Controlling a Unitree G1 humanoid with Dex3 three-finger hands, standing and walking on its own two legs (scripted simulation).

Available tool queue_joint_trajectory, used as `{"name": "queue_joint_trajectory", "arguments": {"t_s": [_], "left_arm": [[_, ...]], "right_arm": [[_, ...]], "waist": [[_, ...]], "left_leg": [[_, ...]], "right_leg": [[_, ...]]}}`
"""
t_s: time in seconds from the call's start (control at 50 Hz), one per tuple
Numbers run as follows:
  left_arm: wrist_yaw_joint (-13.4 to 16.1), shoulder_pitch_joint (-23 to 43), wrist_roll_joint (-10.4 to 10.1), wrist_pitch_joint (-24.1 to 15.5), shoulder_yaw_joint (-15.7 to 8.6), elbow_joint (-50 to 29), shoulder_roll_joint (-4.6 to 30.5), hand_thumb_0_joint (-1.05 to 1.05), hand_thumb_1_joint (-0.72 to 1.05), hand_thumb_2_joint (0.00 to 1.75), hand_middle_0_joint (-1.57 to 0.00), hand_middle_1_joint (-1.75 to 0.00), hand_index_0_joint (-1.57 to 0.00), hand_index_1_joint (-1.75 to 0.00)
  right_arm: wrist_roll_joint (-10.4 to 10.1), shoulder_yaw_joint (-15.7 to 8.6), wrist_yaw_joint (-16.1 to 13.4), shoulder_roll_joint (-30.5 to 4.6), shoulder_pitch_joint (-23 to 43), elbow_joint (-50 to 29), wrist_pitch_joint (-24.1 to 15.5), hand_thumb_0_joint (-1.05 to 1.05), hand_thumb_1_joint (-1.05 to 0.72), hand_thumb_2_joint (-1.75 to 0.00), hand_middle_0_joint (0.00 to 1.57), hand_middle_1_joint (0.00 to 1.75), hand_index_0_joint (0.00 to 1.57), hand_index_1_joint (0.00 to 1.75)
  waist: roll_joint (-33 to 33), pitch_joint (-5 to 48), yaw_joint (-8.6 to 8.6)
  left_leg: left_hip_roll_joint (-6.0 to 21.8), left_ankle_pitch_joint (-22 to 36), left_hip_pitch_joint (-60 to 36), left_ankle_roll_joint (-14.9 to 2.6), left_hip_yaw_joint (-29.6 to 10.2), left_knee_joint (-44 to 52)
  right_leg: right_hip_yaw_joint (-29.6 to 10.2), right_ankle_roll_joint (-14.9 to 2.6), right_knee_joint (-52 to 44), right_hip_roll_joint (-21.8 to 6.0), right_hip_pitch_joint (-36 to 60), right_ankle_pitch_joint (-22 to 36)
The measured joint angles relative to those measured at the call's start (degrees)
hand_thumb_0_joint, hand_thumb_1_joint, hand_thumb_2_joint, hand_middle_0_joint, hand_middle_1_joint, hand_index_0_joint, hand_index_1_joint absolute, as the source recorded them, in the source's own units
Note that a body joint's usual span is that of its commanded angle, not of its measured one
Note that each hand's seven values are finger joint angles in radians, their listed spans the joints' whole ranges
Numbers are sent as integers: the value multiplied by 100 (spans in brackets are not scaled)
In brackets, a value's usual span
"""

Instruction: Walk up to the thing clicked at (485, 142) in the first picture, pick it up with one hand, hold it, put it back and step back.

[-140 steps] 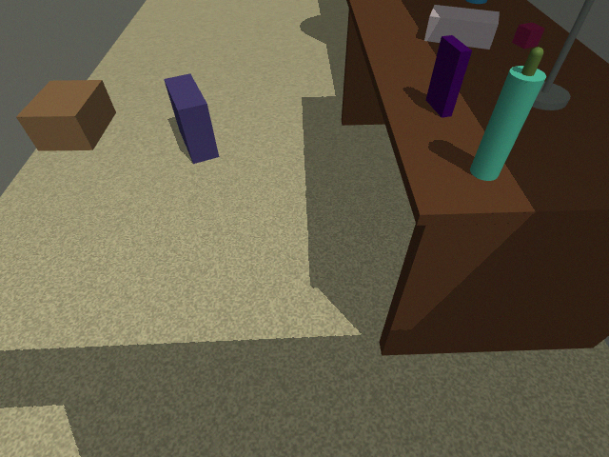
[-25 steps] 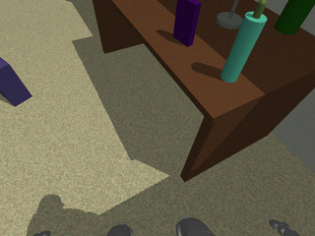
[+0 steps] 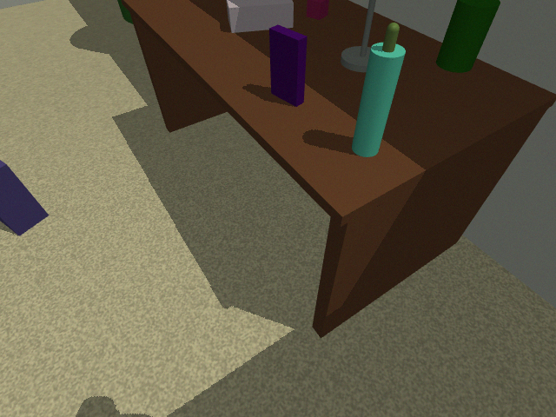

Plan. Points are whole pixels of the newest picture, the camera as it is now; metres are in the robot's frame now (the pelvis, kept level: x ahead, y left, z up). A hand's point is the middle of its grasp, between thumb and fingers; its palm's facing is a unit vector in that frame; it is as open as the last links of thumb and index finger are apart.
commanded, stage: walk up
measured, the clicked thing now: (377, 95) +0.70 -0.19 +0.09
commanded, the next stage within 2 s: stand in 1.42 s
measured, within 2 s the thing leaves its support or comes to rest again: neither
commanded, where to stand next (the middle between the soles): +0.06 +0.01 m, yaw +2 degrees
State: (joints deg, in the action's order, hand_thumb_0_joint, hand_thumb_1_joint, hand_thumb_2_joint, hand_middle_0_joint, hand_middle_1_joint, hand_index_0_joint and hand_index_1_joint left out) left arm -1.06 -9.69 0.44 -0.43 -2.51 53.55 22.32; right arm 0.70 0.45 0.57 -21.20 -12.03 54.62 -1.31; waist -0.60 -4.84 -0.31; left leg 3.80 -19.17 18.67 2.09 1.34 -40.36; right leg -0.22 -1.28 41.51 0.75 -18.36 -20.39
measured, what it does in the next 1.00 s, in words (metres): stands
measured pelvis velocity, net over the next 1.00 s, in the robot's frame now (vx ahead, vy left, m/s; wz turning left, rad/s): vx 0.02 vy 0.02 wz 0.00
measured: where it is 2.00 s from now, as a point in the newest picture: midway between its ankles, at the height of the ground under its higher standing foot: outside the picture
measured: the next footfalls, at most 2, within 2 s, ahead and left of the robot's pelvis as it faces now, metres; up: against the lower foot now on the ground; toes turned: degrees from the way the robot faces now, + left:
none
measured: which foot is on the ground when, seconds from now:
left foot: down 0.00-1.00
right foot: down 0.00-1.00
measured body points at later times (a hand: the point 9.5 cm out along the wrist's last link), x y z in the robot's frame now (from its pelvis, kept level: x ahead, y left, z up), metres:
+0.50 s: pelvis +0.01 +0.00 +0.03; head +0.01 +0.00 +0.48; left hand +0.12 +0.30 -0.10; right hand +0.08 -0.31 -0.10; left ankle +0.03 +0.15 -0.72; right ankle +0.02 -0.11 -0.72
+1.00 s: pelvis +0.02 +0.02 +0.03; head +0.03 +0.02 +0.48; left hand +0.10 +0.32 -0.10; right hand +0.11 -0.28 -0.10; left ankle +0.03 +0.15 -0.72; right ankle +0.02 -0.11 -0.72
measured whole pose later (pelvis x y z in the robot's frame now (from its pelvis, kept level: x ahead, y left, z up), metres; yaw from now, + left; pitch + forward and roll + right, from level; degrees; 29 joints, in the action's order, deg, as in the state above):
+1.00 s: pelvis +0.02 +0.02 +0.03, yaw +0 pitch -2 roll +0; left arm -1.1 -4.9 0.1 0.5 -1.8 66.6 19.4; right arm 1.0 -0.6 0.3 -19.7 -4.7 65.0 -1.2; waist -0.2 -2.6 0.0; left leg 2.2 -9.7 7.1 1.1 2.8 -18.8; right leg -1.1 0.8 18.7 -0.6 -6.4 -10.4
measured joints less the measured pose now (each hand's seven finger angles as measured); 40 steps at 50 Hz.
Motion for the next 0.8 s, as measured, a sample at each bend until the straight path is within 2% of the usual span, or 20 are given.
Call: {"name": "queue_joint_trajectory", "arguments": {"t_s": [0.16, 0.36, 0.8], "left_arm": [[-43, 244, -11, 10, 113, 421, -240, 0, 90, 90, -20, -30, -21, -30], [-33, 588, -54, 46, 93, 786, -322, 0, 90, 90, -20, -30, -21, -30], [-35, 542, -42, 90, 58, 1234, -275, 0, 91, 90, -20, -30, -21, -30]], "right_arm": [[-27, -7, 9, -84, 195, 399, -14, 1, -90, -90, 20, 30, 20, 30], [-4, -11, -14, -74, 427, 773, -9, 1, -91, -90, 20, 30, 20, 30], [21, -43, -25, 123, 626, 999, -11, 0, -91, -90, 20, 30, 20, 30]], "waist": [[123, 131, -49], [118, 191, -44], [37, 200, 6]], "left_leg": [[-32, 421, -410, 32, 34, 828], [1, 753, -782, 71, 50, 1514], [-96, 935, -1061, -57, 141, 2053]], "right_leg": [[-12, -12, -668, -19, 336, 295], [-11, 7, -1423, 20, 734, 667], [-86, 164, -2191, -73, 1103, 995]]}}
